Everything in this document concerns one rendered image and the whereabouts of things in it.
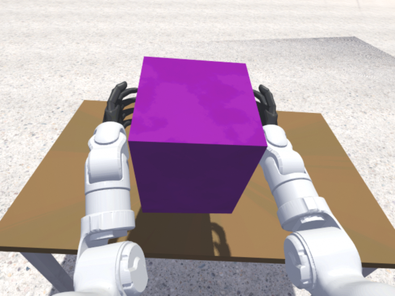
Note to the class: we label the carton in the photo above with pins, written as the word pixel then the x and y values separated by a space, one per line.
pixel 196 136

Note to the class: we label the robot left upper arm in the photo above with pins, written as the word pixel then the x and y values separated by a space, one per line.
pixel 117 269

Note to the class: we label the right robot hand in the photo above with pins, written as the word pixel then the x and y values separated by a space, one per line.
pixel 266 106

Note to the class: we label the table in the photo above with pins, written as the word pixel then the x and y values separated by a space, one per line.
pixel 45 217

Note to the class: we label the left robot hand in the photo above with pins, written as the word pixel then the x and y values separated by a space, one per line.
pixel 115 105

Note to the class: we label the left robot forearm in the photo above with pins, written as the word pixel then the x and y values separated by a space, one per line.
pixel 108 211

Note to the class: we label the robot right upper arm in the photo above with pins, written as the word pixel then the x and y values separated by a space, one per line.
pixel 324 262

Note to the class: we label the right robot forearm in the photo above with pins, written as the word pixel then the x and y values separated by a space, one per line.
pixel 299 206

